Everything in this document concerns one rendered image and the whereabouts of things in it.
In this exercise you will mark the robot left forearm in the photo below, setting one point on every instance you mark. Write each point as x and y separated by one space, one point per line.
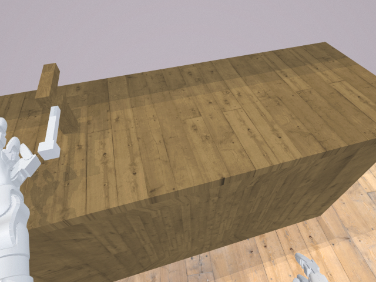
14 236

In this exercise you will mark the tap lever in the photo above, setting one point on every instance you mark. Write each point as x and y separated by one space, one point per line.
49 149

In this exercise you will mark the robot left hand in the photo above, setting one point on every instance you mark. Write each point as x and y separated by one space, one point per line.
13 169

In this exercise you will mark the robot right hand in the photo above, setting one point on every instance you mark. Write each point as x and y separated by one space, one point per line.
311 270

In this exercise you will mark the counter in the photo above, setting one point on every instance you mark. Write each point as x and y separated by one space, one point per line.
159 166

